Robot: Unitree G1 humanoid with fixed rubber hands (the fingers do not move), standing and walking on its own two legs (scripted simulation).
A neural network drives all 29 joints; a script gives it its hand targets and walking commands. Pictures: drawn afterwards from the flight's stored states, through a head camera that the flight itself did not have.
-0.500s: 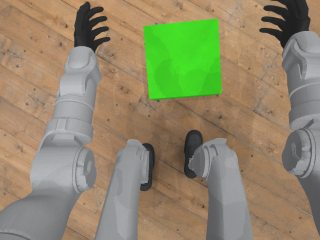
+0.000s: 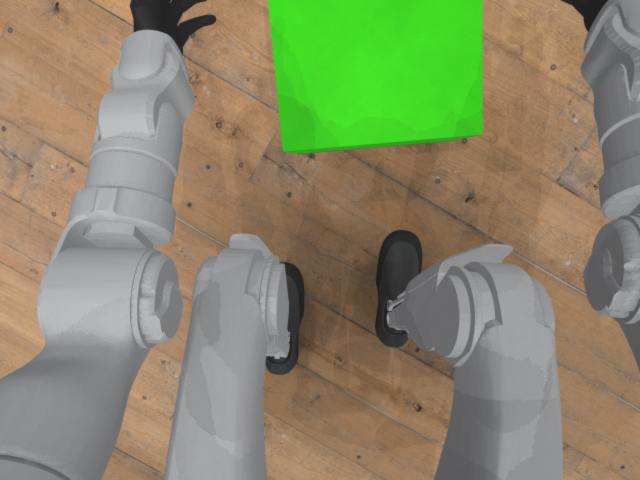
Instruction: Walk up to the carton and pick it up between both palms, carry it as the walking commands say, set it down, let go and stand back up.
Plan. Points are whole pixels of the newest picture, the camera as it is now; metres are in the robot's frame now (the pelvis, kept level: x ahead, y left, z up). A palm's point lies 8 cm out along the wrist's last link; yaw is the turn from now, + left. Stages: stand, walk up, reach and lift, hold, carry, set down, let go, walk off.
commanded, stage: reach and lift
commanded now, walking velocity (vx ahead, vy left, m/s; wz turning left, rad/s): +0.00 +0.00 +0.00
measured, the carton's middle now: (371, 56) +0.55 -0.04 -0.33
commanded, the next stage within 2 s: none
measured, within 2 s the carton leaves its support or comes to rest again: neither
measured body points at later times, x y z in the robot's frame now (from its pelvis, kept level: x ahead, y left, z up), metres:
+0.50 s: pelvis -0.01 +0.01 -0.07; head +0.37 -0.02 +0.15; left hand +0.55 +0.17 -0.27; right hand +0.56 -0.24 -0.27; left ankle +0.09 +0.12 -0.38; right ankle +0.14 -0.09 -0.38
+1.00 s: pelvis -0.01 +0.01 -0.07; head +0.37 -0.02 +0.16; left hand +0.55 +0.15 -0.26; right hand +0.55 -0.22 -0.26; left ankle +0.09 +0.12 -0.38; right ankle +0.14 -0.09 -0.38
